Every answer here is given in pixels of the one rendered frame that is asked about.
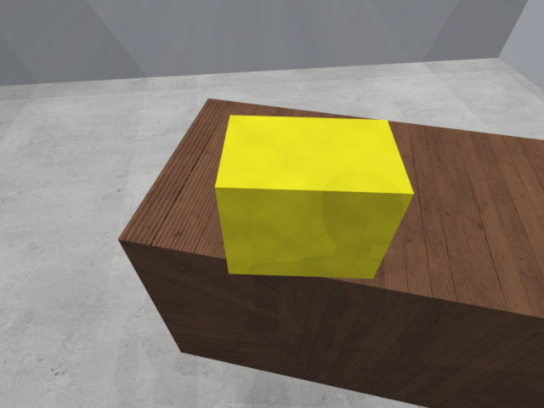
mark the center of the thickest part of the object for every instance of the pedestal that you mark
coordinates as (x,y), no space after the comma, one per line
(453,318)

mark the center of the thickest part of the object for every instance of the carton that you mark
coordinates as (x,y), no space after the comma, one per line
(305,196)

